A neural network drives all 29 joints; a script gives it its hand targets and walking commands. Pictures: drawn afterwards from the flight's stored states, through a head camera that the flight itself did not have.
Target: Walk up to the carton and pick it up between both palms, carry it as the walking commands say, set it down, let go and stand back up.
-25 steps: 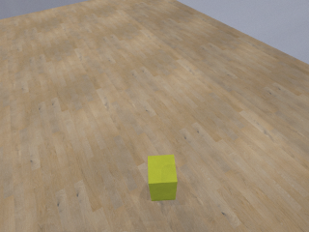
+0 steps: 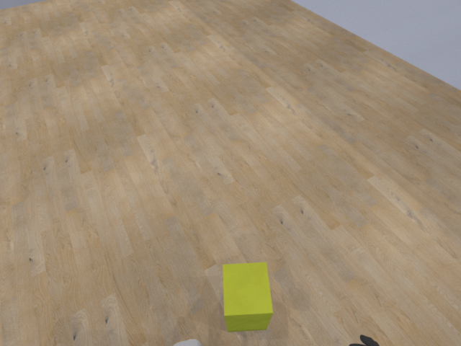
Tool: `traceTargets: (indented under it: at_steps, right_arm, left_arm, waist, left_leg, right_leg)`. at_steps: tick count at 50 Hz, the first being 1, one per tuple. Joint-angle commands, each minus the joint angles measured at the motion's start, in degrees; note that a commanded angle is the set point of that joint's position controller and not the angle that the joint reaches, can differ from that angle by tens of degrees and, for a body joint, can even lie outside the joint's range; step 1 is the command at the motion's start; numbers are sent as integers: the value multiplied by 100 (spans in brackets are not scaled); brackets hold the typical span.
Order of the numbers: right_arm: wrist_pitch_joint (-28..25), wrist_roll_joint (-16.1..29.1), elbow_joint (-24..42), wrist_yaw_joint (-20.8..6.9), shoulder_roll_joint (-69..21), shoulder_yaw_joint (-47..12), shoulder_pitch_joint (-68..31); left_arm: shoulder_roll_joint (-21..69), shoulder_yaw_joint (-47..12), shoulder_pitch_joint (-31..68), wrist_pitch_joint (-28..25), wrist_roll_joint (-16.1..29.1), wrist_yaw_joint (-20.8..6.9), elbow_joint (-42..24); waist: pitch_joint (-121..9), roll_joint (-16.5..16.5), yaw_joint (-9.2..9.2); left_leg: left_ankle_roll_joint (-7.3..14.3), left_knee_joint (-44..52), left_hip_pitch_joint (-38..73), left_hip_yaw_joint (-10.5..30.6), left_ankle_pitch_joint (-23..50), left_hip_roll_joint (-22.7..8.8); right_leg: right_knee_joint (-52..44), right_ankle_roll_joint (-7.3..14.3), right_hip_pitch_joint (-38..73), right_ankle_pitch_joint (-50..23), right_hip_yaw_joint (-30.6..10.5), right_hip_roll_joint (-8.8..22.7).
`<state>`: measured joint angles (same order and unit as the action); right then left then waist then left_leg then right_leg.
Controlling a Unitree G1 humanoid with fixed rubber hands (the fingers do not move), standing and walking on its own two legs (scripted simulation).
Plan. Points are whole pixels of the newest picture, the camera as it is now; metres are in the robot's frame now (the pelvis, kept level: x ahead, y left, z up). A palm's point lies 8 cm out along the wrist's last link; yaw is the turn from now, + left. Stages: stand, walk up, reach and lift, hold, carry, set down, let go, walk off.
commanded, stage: walk up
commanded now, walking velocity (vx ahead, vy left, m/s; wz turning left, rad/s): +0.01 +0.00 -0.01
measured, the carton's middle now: (245, 299) +0.35 -0.01 -0.62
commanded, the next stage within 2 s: none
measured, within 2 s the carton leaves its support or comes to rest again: neither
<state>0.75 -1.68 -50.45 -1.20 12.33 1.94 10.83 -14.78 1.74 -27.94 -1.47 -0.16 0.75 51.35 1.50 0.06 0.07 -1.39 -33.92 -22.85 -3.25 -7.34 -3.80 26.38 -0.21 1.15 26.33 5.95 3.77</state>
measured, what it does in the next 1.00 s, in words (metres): steps on the spot: right foot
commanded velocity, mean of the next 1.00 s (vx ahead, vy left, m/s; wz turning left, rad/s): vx -0.06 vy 0.00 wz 0.02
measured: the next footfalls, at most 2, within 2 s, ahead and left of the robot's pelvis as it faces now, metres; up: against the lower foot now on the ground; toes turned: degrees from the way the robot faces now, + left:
right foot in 0.46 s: +0.06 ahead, -0.14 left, +0.00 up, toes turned -7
left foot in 1.12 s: +0.00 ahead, +0.08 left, +0.00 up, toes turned +3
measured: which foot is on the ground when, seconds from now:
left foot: down 0.00-0.46, up 0.48-1.00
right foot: down 0.00-0.02, up 0.04-0.44, down 0.46-1.00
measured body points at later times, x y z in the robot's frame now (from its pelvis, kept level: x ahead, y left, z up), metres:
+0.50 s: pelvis +0.00 -0.06 -0.01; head +0.02 -0.08 +0.44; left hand +0.08 +0.21 -0.13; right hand +0.08 -0.32 -0.15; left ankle +0.05 +0.14 -0.71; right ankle +0.02 -0.13 -0.73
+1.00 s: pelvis -0.05 -0.08 +0.01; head -0.03 -0.10 +0.46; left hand +0.01 +0.19 -0.12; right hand +0.03 -0.33 -0.14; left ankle -0.03 +0.08 -0.69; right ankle +0.02 -0.13 -0.73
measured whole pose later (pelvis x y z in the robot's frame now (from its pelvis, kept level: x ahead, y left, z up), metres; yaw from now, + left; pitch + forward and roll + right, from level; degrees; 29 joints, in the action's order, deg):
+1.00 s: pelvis -0.05 -0.08 +0.01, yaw +0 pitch -2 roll +3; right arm 5.4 -1.7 -51.9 -0.3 13.3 1.9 11.0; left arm -14.7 1.0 -15.1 0.7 -0.2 0.3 51.4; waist 4.8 0.9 0.0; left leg -2.5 -42.0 -18.4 -2.6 -22.0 -2.6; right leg 26.8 5.3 -16.5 8.7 6.8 0.5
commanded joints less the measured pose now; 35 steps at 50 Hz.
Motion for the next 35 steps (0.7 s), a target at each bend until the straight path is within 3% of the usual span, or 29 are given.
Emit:
traceTargets:
  at_steps: [1,3,5,7,8,9,10,11,13,14,16,17,18,19,20,21,22,23,24,25,26,27,28,29,30,32,33,34,35]
  right_arm:
    - [-375,11,-578,236,1306,217,1751]
    - [-311,104,-300,239,716,14,828]
    - [-227,113,-175,294,462,28,394]
    - [-151,92,-219,340,598,36,502]
    - [-87,24,-177,382,746,159,324]
    - [-28,49,-104,457,1022,273,335]
    - [-33,44,-48,447,1201,325,402]
    - [-12,29,-18,456,1322,389,741]
    - [43,-35,-5,505,1248,414,690]
    - [68,8,114,486,1211,377,207]
    - [95,-24,274,402,1202,358,-323]
    - [89,-6,377,371,1078,346,-766]
    - [124,-59,253,320,1123,345,-579]
    - [144,-57,256,293,1165,342,-693]
    - [225,-36,147,299,903,290,-562]
    - [251,-30,109,258,510,177,-302]
    - [297,-66,99,268,256,113,-52]
    - [424,-9,36,290,443,219,-99]
    - [520,-14,76,271,515,265,-211]
    - [550,6,11,192,737,324,-73]
    - [552,33,-28,124,741,324,3]
    - [540,17,-126,68,924,379,54]
    - [521,48,-169,35,823,371,117]
    - [475,31,-196,-6,879,376,163]
    - [448,34,-228,-30,772,343,276]
    - [423,112,-316,-45,507,275,415]
    - [385,107,-401,13,228,196,461]
    - [391,140,-407,23,207,185,387]
    - [394,107,-381,47,180,132,391]
  left_arm:
    - [-100,217,188,12,110,71,-340]
    - [17,107,195,86,46,69,-182]
    - [104,-1,491,215,6,18,-154]
    - [-85,74,624,260,-20,5,-72]
    - [-266,15,753,292,29,37,-128]
    - [-370,158,988,351,94,75,-158]
    - [-464,255,983,438,87,100,-174]
    - [-544,308,1013,537,49,37,-144]
    - [-419,376,1397,667,-53,-41,-283]
    - [-379,333,1539,683,-57,-63,-402]
    - [-337,302,1613,681,-39,-125,-443]
    - [-299,237,1420,688,-28,-120,-332]
    - [-369,241,1465,680,-32,-139,-203]
    - [-416,243,1355,634,-72,-163,-186]
    - [-387,184,980,504,-109,-130,-37]
    - [-670,210,723,417,-163,-98,123]
    - [-1250,291,853,307,-277,-54,-10]
    - [-1477,267,1196,287,-168,53,-195]
    - [-1347,237,1221,266,-179,78,-217]
    - [-1319,256,1532,281,-137,89,-344]
    - [-1201,235,1658,251,-103,105,-457]
    - [-1176,266,1643,221,-76,147,-502]
    - [-1118,248,1329,149,-47,143,-428]
    - [-1119,271,1224,122,-2,174,-321]
    - [-1034,242,1031,83,-44,137,-257]
    - [-819,209,813,17,4,95,-128]
    - [-281,61,1019,-13,-55,39,-90]
    - [-339,105,1183,-11,-24,4,-93]
    - [-290,120,1092,-23,-27,-17,-128]
  waist:
    - [-1337,-1248,488]
    - [-525,-907,100]
    - [-491,-1399,128]
    - [-575,-1092,219]
    - [-374,-1235,143]
    - [91,-1177,157]
    - [-219,-922,207]
    - [-382,-981,276]
    - [-313,-725,308]
    - [-293,-1044,269]
    - [-148,-1106,67]
    - [-85,-1502,-140]
    - [-67,-1516,-63]
    - [54,-1526,-190]
    - [-16,-1131,-424]
    - [-132,265,-488]
    - [-80,1570,-418]
    - [596,1370,-173]
    - [743,881,-175]
    - [835,762,-28]
    - [778,1026,-36]
    - [446,684,-100]
    - [351,835,-130]
    - [72,637,-112]
    - [71,1024,-143]
    - [14,1254,-27]
    - [-232,1170,129]
    - [-247,1477,90]
    - [-339,1483,78]
  left_leg:
    - [1110,657,3471,1797,8626,-1786]
    - [990,695,2434,1378,6219,-1570]
    - [807,859,2110,868,5189,-977]
    - [831,851,1854,1008,4430,-1017]
    - [827,824,1855,916,4365,-1177]
    - [1023,567,1741,1185,6327,-1710]
    - [1413,551,1621,1515,6678,-2123]
    - [1575,539,1771,1673,6663,-2398]
    - [1777,844,1253,1683,5078,-2442]
    - [1572,910,881,1321,3614,-2064]
    - [1210,1258,106,1099,1890,-1613]
    - [1004,1283,-133,902,990,-1370]
    - [892,1601,-235,947,-571,-1262]
    - [712,1538,-464,799,-1337,-1058]
    - [487,780,-470,457,-1366,-597]
    - [313,-269,-529,19,-1547,-57]
    - [104,-1502,-692,1,-2548,205]
    - [65,-2066,-667,538,-2606,246]
    - [4,-2525,-688,757,-2479,273]
    - [6,-2525,-659,824,-1957,90]
    - [-90,-2731,-691,617,-1463,231]
    - [-110,-3037,-893,644,-1419,220]
    - [-100,-2948,-852,624,-1186,187]
    - [-118,-2980,-978,657,-1047,251]
    - [-137,-2880,-1007,524,-967,306]
    - [-103,-2499,-557,588,-983,344]
    - [39,-2023,35,512,-920,303]
    - [43,-1827,7,407,-956,375]
    - [38,-1628,-19,279,-987,364]
  right_leg:
    - [2991,34,-2227,1360,-815,-480]
    - [2453,56,-2242,995,-885,-211]
    - [1678,16,-1789,688,-665,-278]
    - [1320,-9,-1680,546,-507,-355]
    - [1676,-157,-2086,443,-474,-247]
    - [1964,-250,-2529,661,-589,-226]
    - [2867,-212,-2510,841,-685,-266]
    - [3524,-289,-2883,909,-793,-194]
    - [4446,-263,-3033,694,-1070,-35]
    - [4096,-221,-2900,314,-1137,36]
    - [3239,-214,-2249,-85,-926,-19]
    - [2426,-129,-1745,-233,-954,59]
    - [1960,-192,-1492,-306,-595,-109]
    - [1163,-174,-1065,-718,-451,-101]
    - [28,-136,-680,-1080,-562,47]
    - [-1067,-35,-663,-601,-1224,706]
    - [-1481,154,-1208,-52,-2511,1948]
    - [-1607,261,-2122,-1365,-2820,2363]
    - [-1810,329,-2503,-1340,-2745,2457]
    - [-1852,-2,-2386,-133,-2402,2066]
    - [-1807,-65,-2053,-16,-2113,1781]
    - [-1499,47,-1644,-437,-2073,1760]
    - [-1495,-205,-1309,-755,-1965,1722]
    - [-1337,-277,-836,-969,-1759,1636]
    - [-1379,-341,-592,-1141,-1661,1520]
    - [-1355,-664,-592,-1915,-1296,1244]
    - [-1391,-358,-660,-1550,-913,790]
    - [-1489,-371,-404,-1499,-836,715]
    - [-1349,-68,-346,-2087,-786,771]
